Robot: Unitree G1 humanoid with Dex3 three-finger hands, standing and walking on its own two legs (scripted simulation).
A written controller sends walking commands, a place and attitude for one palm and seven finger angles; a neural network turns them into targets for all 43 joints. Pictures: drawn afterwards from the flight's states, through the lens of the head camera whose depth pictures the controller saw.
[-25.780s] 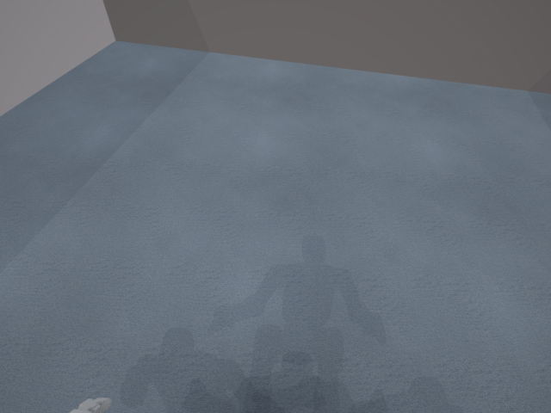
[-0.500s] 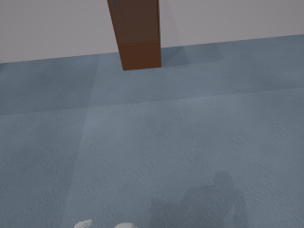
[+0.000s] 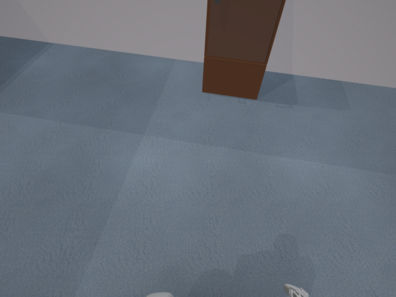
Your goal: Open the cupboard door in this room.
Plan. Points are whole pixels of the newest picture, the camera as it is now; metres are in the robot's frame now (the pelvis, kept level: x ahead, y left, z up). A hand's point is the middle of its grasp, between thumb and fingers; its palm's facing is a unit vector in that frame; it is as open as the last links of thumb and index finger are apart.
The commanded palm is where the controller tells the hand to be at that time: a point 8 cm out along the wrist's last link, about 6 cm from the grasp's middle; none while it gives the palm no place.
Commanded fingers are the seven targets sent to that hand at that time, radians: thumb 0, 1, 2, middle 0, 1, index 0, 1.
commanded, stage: turn or walk to find it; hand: left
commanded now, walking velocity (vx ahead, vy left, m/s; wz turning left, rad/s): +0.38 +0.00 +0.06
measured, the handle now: out of the picture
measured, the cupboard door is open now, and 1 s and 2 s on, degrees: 0 0 0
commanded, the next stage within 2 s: stand and wait in 0.52 s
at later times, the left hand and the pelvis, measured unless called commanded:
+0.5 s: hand (169, 202) +0.36 +0.12 -0.15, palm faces -0.02 -0.98 -0.21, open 7.3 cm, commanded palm none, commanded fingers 0.00 0.90 0.90 -0.20 -0.30 -0.20 -0.30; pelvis +0.22 -0.05 -0.01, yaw +2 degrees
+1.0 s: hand (158, 224) +0.31 +0.14 -0.18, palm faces +0.14 -0.98 -0.12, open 7.3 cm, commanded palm none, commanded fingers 0.00 0.90 0.90 -0.20 -0.30 -0.20 -0.30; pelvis +0.35 -0.01 +0.01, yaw +3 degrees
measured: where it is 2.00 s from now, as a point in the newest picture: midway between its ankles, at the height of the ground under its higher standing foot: (210, 258)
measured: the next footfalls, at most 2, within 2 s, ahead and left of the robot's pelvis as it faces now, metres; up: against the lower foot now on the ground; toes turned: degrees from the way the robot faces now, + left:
right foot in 0.44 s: +0.35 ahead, -0.16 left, +0.00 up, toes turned -8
left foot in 0.84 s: +0.44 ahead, +0.09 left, +0.00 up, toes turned +10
